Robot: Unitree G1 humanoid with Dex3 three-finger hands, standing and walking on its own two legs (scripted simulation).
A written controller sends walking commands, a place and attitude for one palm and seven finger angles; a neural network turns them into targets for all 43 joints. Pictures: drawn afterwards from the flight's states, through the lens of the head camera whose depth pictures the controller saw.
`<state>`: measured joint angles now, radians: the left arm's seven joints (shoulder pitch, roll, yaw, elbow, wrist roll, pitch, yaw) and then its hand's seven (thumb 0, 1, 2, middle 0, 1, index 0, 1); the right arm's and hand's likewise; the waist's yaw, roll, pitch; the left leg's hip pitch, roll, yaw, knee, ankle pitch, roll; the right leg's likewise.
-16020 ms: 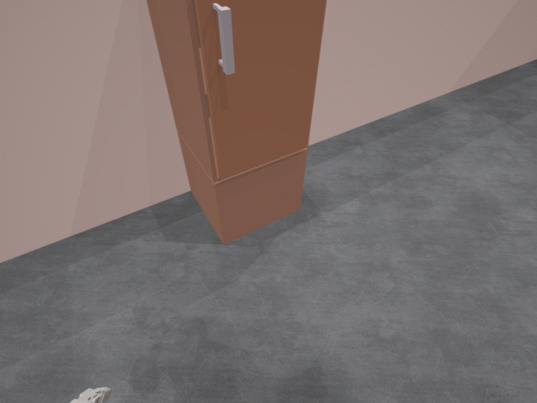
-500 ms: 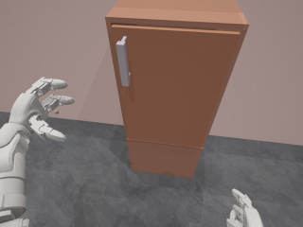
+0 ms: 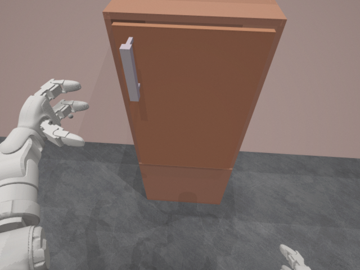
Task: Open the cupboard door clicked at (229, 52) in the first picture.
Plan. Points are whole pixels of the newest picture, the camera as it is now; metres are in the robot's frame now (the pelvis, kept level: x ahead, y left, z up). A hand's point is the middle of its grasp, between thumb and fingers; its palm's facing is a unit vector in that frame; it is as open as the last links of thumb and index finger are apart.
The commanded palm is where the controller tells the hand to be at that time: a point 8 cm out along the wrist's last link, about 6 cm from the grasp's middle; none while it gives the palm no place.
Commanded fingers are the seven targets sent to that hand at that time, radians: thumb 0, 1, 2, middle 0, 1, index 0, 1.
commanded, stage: move the hooked fingers beside the handle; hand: left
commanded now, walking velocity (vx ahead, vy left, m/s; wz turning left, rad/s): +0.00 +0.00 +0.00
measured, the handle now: (132, 70) +0.56 +0.15 +0.15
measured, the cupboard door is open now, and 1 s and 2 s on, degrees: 0 0 0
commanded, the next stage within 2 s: none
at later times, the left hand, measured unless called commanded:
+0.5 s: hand (90, 92) +0.46 +0.23 +0.16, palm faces -0.04 -1.00 +0.03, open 14.0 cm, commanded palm +0.44 +0.27 +0.16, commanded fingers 0.00 -0.50 0.30 -0.30 -1.20 -0.30 -1.20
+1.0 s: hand (107, 74) +0.53 +0.20 +0.16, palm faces -0.04 -1.00 +0.02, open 14.0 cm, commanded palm +0.50 +0.26 +0.15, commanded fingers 0.00 -0.50 0.30 -0.30 -1.20 -0.30 -1.20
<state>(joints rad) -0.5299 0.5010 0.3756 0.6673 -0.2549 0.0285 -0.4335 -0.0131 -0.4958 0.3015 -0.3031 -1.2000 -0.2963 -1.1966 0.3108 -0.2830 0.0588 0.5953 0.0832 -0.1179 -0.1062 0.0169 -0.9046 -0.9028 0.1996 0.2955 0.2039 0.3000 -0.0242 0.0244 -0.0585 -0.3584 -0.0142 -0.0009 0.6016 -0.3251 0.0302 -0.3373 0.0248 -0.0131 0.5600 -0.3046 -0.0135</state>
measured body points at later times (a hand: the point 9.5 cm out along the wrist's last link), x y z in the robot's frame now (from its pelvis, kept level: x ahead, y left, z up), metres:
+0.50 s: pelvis -0.01 +0.00 +0.00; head +0.04 +0.01 +0.44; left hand +0.45 +0.28 +0.16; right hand +0.05 -0.27 -0.11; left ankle -0.01 +0.10 -0.73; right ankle -0.01 -0.11 -0.73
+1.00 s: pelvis +0.00 +0.01 -0.01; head +0.09 +0.02 +0.43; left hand +0.52 +0.26 +0.16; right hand -0.06 -0.27 -0.11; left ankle -0.01 +0.10 -0.73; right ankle -0.01 -0.11 -0.73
